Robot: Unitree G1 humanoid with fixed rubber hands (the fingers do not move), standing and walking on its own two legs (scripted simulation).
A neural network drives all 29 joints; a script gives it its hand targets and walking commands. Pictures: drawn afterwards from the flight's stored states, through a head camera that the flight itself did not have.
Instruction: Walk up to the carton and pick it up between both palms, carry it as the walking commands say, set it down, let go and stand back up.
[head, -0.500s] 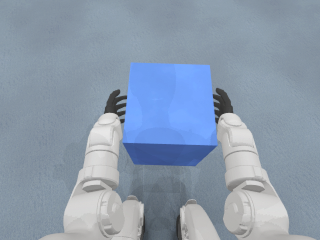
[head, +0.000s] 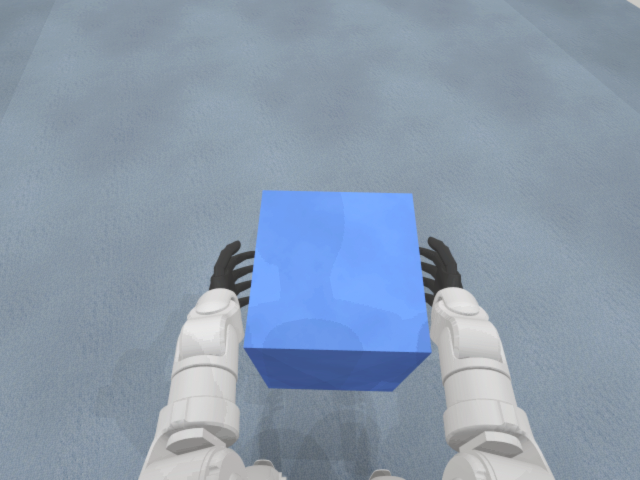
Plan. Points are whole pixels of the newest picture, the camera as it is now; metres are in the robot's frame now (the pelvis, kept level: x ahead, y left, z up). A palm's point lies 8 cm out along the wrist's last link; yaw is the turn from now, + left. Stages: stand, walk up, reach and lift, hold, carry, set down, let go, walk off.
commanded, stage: reach and lift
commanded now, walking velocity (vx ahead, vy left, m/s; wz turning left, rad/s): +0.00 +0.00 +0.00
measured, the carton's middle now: (333, 300) +0.37 +0.02 -0.04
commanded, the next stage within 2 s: hold in 1.86 s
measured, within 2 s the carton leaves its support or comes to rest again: neither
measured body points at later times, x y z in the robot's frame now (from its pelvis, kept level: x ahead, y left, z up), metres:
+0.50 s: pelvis +0.00 +0.00 +0.02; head -0.02 +0.00 +0.47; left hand +0.32 +0.16 +0.06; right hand +0.34 -0.13 +0.07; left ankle +0.05 +0.12 -0.70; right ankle +0.05 -0.12 -0.70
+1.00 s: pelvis +0.00 +0.00 +0.03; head -0.05 +0.01 +0.47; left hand +0.31 +0.16 +0.08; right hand +0.33 -0.14 +0.09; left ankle +0.05 +0.12 -0.70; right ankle +0.05 -0.12 -0.70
